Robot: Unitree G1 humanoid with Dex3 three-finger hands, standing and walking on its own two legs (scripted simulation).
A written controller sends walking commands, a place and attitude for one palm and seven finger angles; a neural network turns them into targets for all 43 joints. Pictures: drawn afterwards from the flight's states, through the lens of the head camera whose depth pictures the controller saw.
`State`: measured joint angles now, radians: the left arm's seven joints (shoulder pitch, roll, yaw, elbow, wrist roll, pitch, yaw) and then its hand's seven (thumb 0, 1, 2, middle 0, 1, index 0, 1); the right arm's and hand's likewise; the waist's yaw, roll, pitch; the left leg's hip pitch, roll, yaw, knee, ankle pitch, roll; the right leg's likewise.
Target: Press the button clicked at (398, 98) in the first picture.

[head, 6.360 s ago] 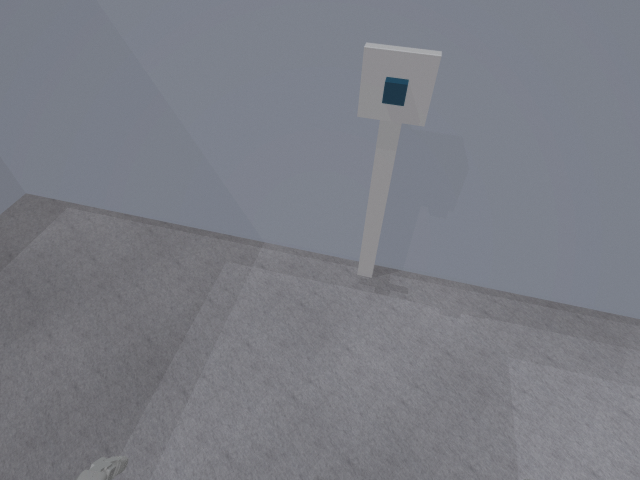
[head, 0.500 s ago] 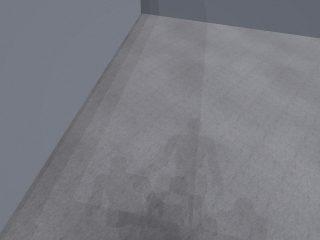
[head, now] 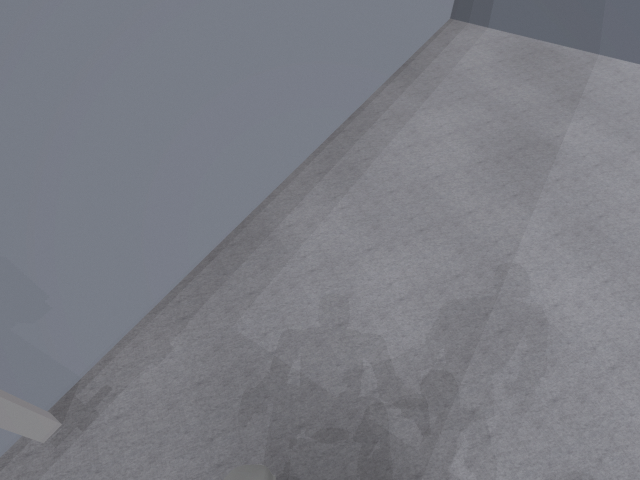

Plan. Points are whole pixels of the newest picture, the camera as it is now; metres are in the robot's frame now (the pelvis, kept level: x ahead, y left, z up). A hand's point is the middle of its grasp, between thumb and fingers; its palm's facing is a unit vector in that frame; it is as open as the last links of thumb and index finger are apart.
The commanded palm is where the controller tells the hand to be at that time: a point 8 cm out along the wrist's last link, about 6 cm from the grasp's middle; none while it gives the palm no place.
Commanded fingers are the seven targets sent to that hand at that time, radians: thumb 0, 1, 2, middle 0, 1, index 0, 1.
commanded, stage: turn to face it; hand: left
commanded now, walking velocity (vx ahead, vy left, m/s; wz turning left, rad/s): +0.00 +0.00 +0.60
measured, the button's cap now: out of the picture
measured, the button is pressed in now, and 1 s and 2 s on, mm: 0 0 0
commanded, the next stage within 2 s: take the last steps up to it in 1.62 s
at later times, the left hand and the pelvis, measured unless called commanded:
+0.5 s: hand out of the picture +0.05 +0.27 -0.15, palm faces +0.28 -0.92 -0.27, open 7.4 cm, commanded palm none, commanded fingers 0.00 0.90 0.90 -0.20 -0.30 -0.20 -0.30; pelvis -0.01 +0.03 +0.00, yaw +16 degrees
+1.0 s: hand out of the picture -0.10 +0.23 -0.18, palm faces +0.58 -0.78 -0.24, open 7.4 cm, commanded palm none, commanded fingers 0.00 0.90 0.90 -0.20 -0.30 -0.20 -0.30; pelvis -0.03 +0.03 -0.01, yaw +36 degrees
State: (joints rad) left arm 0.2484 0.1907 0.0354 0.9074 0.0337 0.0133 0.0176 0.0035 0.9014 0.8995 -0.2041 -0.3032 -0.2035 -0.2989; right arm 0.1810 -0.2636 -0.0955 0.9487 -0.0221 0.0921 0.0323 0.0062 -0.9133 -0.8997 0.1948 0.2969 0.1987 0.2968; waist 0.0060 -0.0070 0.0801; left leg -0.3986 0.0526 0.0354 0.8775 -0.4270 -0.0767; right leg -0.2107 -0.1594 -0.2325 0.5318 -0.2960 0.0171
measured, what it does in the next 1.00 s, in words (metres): steps on the spot, turning left: left foot, then right foot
